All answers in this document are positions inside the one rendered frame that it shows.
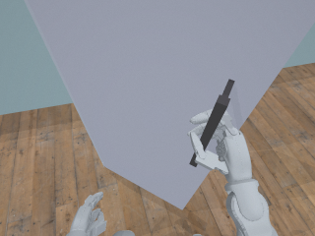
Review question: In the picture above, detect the fridge door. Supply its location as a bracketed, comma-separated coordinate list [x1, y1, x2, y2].
[28, 0, 315, 210]

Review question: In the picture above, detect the right robot hand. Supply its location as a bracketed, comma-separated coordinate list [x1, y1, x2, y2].
[187, 109, 252, 183]

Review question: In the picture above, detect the left robot hand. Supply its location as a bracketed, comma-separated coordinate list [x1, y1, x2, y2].
[70, 192, 107, 236]

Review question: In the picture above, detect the handle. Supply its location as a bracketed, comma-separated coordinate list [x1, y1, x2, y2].
[189, 79, 235, 167]

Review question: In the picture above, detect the right robot forearm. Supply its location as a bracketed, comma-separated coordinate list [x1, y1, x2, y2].
[224, 178, 279, 236]

